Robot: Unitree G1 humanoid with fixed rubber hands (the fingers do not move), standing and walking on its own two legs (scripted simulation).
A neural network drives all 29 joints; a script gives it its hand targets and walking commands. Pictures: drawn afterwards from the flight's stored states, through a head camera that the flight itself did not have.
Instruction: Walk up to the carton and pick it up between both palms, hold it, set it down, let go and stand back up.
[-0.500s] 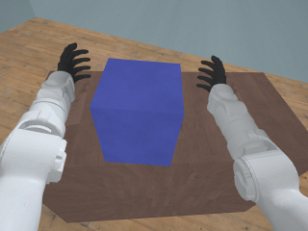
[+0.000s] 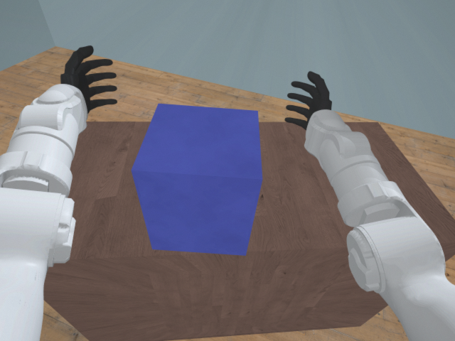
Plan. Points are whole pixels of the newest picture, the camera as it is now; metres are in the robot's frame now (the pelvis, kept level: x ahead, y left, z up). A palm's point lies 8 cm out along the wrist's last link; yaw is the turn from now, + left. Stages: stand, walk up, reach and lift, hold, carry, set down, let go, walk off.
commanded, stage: set down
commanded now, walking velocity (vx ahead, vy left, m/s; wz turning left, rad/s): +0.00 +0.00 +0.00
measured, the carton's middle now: (203, 182) +0.46 +0.01 +0.03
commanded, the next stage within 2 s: none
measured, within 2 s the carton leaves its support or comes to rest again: neither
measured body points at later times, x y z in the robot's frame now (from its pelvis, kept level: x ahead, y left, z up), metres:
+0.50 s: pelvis +0.00 +0.01 +0.00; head +0.01 +0.04 +0.45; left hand +0.41 +0.23 +0.12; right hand +0.37 -0.18 +0.12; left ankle +0.02 +0.12 -0.74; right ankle +0.03 -0.11 -0.74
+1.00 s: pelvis +0.01 +0.02 +0.00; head +0.01 +0.03 +0.45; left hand +0.35 +0.24 +0.08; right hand +0.31 -0.18 +0.08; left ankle +0.02 +0.12 -0.74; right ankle +0.03 -0.11 -0.74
